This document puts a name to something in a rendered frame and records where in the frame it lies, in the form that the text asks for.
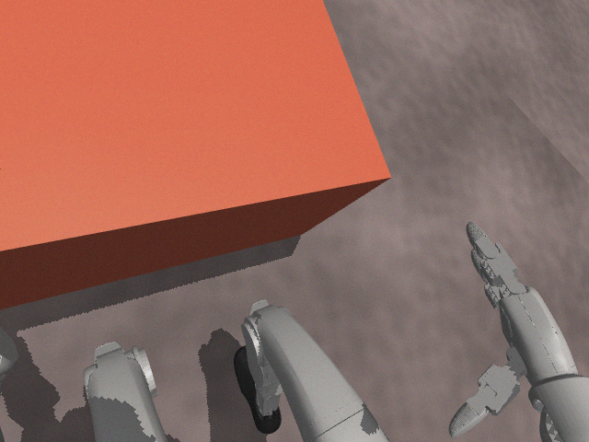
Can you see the right robot foot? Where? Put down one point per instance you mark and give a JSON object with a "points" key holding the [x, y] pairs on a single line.
{"points": [[265, 424]]}

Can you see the right robot arm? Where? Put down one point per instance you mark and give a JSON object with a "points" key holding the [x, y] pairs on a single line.
{"points": [[563, 402]]}

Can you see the right robot hand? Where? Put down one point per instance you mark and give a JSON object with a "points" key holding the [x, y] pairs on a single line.
{"points": [[538, 347]]}

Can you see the left robot arm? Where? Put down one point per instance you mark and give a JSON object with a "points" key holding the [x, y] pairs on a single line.
{"points": [[8, 360]]}

